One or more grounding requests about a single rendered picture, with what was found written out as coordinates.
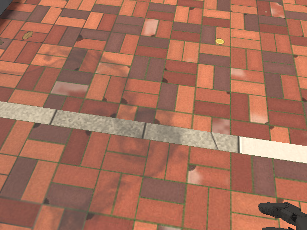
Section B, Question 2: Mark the robot right hand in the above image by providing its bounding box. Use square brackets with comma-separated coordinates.
[258, 201, 307, 230]

